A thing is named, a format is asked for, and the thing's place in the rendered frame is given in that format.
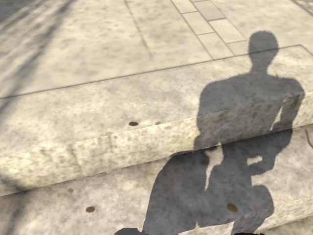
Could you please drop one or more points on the stairs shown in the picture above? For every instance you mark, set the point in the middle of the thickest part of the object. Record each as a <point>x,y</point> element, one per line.
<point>243,170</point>

